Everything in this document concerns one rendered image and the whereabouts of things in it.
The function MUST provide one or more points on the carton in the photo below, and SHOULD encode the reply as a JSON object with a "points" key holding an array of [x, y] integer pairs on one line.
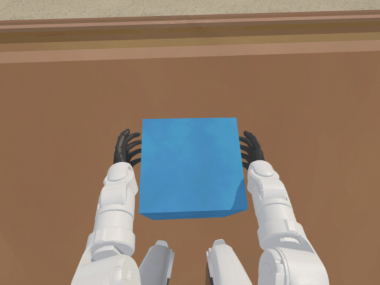
{"points": [[191, 168]]}

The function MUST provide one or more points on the robot left forearm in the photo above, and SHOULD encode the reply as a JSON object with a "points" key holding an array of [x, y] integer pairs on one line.
{"points": [[113, 228]]}

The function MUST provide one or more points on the robot right thigh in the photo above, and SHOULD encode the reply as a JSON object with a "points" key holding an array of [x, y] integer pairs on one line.
{"points": [[225, 267]]}

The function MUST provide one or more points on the robot left thigh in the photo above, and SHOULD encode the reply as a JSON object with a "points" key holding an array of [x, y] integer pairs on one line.
{"points": [[156, 267]]}

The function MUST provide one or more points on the robot right hand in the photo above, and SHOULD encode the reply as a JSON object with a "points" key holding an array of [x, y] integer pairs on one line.
{"points": [[253, 149]]}

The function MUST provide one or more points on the robot left upper arm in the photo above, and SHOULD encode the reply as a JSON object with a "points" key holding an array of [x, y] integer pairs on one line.
{"points": [[115, 270]]}

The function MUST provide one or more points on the robot right forearm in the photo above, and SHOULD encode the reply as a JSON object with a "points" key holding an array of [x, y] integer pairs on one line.
{"points": [[276, 220]]}

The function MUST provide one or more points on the robot thigh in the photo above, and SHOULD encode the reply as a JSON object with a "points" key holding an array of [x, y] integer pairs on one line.
{"points": [[156, 267], [225, 267]]}

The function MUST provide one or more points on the robot left hand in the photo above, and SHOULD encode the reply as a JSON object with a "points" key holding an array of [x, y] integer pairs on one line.
{"points": [[122, 148]]}

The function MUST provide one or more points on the robot right upper arm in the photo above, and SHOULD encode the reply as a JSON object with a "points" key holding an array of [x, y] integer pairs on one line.
{"points": [[284, 266]]}

